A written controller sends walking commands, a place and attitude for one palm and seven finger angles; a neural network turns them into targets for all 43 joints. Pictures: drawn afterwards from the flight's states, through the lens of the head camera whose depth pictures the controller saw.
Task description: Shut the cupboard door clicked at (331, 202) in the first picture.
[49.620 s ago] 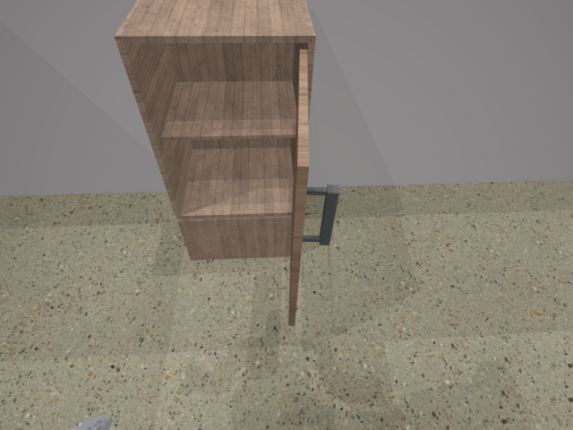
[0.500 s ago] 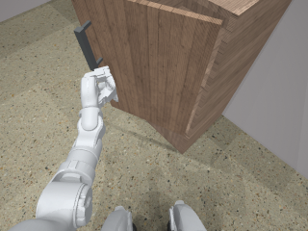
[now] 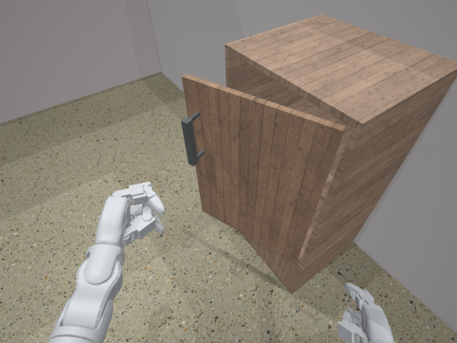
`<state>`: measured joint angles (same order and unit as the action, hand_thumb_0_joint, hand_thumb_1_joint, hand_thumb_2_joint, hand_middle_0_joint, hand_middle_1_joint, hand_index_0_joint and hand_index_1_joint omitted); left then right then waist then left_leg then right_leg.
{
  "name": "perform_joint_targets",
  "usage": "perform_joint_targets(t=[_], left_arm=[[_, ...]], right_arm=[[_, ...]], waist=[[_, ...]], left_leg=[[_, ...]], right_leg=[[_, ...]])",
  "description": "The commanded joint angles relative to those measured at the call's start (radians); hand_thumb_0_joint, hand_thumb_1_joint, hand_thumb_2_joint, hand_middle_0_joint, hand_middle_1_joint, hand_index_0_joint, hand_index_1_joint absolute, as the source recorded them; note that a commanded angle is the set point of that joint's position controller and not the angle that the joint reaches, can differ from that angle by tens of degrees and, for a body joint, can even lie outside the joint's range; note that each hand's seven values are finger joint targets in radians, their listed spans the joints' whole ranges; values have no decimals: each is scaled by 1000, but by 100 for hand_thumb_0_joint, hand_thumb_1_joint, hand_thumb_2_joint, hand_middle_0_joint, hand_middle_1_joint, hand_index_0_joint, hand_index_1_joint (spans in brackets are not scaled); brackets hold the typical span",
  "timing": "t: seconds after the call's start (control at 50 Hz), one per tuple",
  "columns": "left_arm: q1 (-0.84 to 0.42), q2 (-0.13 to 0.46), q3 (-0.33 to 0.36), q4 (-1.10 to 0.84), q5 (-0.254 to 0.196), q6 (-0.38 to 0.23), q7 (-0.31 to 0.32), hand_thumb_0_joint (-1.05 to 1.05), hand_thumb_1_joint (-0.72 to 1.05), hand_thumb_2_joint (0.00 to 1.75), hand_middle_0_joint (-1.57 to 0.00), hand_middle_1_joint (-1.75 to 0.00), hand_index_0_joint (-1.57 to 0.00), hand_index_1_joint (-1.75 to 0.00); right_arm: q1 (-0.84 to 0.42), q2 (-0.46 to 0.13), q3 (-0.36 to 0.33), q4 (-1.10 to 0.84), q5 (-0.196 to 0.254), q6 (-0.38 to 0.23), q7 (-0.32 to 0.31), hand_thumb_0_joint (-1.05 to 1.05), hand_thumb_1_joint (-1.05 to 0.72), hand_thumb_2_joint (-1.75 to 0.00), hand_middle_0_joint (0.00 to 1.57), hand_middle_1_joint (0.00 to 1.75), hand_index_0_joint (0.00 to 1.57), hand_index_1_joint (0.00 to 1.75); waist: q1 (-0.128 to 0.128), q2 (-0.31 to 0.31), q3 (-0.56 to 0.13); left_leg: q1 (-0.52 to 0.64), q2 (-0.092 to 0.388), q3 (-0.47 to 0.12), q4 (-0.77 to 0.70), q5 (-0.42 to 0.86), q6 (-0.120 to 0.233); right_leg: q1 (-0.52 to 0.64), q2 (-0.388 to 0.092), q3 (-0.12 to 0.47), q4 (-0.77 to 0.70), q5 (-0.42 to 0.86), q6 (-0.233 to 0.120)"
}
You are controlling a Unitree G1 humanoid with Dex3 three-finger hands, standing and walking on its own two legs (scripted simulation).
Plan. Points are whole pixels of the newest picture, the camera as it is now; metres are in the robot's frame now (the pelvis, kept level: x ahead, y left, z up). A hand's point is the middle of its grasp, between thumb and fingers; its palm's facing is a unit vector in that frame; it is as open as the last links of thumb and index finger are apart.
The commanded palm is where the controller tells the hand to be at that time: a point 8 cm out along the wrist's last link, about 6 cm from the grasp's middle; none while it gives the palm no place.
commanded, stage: draw the hand back to the body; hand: left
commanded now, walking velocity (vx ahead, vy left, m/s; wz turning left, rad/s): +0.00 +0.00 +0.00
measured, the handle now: (194, 139) +0.65 +0.14 -0.04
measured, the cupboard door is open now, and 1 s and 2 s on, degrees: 21 21 21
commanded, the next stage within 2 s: step back with the hand held close in 0.90 s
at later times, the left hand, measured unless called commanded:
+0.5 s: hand (30, 238) +0.21 +0.27 +0.17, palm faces +0.42 -0.81 -0.42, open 6.0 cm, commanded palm +0.16 +0.31 +0.19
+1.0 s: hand (19, 246) +0.20 +0.27 +0.18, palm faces +0.45 -0.80 -0.40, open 7.5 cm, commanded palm +0.15 +0.30 +0.19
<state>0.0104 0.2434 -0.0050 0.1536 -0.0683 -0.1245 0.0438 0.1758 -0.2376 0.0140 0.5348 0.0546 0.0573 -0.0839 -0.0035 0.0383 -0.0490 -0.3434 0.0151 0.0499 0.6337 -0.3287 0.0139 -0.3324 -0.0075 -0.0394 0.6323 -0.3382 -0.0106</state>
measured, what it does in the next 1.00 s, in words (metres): stands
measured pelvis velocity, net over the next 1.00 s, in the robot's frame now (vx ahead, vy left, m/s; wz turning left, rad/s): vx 0.01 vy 0.00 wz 0.01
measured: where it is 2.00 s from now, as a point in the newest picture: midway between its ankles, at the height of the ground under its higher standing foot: outside the picture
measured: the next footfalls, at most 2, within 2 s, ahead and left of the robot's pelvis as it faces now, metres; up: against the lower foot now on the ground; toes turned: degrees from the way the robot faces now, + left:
none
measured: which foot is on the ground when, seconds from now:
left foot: down 0.00-1.00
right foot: down 0.00-1.00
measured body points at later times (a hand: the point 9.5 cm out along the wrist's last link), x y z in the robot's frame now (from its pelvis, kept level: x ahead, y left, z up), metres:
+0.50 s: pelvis +0.02 +0.01 +0.02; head +0.00 -0.02 +0.47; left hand +0.19 +0.31 +0.19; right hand +0.21 -0.20 -0.08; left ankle +0.00 +0.11 -0.73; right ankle +0.00 -0.11 -0.73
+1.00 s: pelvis +0.01 +0.00 +0.02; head -0.02 -0.02 +0.47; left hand +0.17 +0.31 +0.20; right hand +0.20 -0.22 -0.06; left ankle +0.00 +0.11 -0.73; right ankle +0.00 -0.11 -0.73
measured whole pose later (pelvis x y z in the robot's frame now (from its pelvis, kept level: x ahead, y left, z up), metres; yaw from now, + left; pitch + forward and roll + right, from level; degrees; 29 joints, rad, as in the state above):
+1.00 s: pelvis +0.01 +0.00 +0.02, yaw +0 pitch -5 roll +0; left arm 0.45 0.35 0.34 -0.37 -0.07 -0.07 0.10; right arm 0.20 -0.22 0.02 0.63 0.02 -0.10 -0.08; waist 0.05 0.07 0.00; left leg -0.09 0.01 0.04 0.42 -0.25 0.01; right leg -0.07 0.00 -0.05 0.40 -0.25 -0.01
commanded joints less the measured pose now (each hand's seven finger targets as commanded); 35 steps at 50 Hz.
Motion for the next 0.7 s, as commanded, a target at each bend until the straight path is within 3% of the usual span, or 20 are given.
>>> perform_joint_targets(t=[0.0, 0.08, 0.16, 0.18, 0.26, 0.28, 0.36, 0.4, 0.5, 0.52, 0.56, 0.68], left_arm=[[-218, 124, 89, -343, 3, -7, 39, 0, 90, 90, -89, -105, -89, -105], [-79, 133, 119, -434, 5, 30, 45, 0, 90, 90, -78, -93, -78, -93], [61, 182, 197, -513, 4, 52, 47, 0, 90, 90, -67, -81, -67, -81], [78, 178, 204, -545, 4, 53, 47, 0, 90, 90, -64, -78, -64, -78], [147, 232, 282, -625, 6, 56, 56, 0, 90, 90, -53, -66, -53, -66], [152, 229, 290, -662, 6, 54, 59, 0, 90, 90, -50, -63, -50, -63], [258, 280, 376, -706, 1, 48, 69, 0, 90, 90, -39, -51, -39, -51], [286, 289, 404, -751, 0, 38, 72, 0, 90, 90, -34, -45, -34, -45], [387, 335, 508, -762, -13, 18, 80, 0, 90, 90, -20, -30, -20, -30], [389, 290, 466, -723, -10, 21, 76, 0, 90, 90, -20, -30, -20, -30], [369, 258, 428, -694, -7, 22, 73, 0, 90, 90, -20, -30, -20, -30], [329, 295, 449, -724, -3, 5, 83, 0, 90, 90, -20, -30, -20, -30]], right_arm=[[-86, -85, -6, -135, -5, -56, -19, 0, -90, -90, 20, 30, 20, 30], [-93, -83, 5, -132, -19, -78, -11, 0, -90, -90, 20, 30, 20, 30], [-103, -90, 4, -127, -31, -92, -1, 0, -90, -90, 20, 30, 20, 30], [-107, -83, 6, -129, -30, -92, 2, 0, -90, -90, 20, 30, 20, 30], [-114, -88, 3, -117, -39, -110, 4, 0, -90, -90, 20, 30, 20, 30], [-114, -82, 3, -119, -37, -115, 5, 0, -90, -90, 20, 30, 20, 30], [-116, -89, -6, -106, -41, -138, 7, 0, -90, -90, 20, 30, 20, 30], [-114, -86, -11, -104, -39, -149, 11, 0, -90, -90, 20, 30, 20, 30], [-114, -86, -23, -92, -31, -169, 8, 0, -90, -90, 20, 30, 20, 30], [-112, -87, -21, -82, -31, -171, 8, 0, -90, -90, 20, 30, 20, 30], [-107, -99, -29, -74, -31, -179, 7, 0, -90, -90, 20, 30, 20, 30], [-113, -101, -31, -73, -35, -195, -4, 0, -90, -90, 20, 30, 20, 30]], waist=[[2, -3, -122], [18, 26, -105], [35, -20, -77], [34, 0, -79], [45, 12, -59], [44, 42, -76], [59, 13, -68], [60, 34, -79], [70, 11, -36], [62, 17, 5], [51, -17, 50], [62, -11, -7]], left_leg=[[196, -3, -41, -183, 211, 19], [252, 1, -45, -228, 300, 13], [261, 6, -47, -255, 362, 10], [268, 7, -43, -258, 368, 8], [268, 5, -45, -266, 374, 6], [276, 5, -45, -265, 392, 5], [269, 4, -43, -259, 410, 6], [271, 6, -44, -257, 425, 4], [238, 5, -33, -257, 371, 7], [231, 5, -30, -262, 345, 8], [225, 7, -30, -271, 298, 12], [240, -2, -32, -272, 254, 23]], right_leg=[[126, 3, 10, -181, 244, -8], [196, 1, 0, -219, 310, -10], [243, 5, -5, -251, 353, -8], [250, 1, -6, -251, 355, -7], [264, 3, -6, -270, 353, -6], [275, 0, -6, -263, 362, -6], [280, 1, -8, -268, 374, -2], [284, -1, -10, -260, 375, -1], [270, -3, -8, -266, 346, 1], [240, -2, -9, -272, 320, 2], [207, -2, -10, -290, 269, 6], [230, -9, 4, -290, 226, 5]])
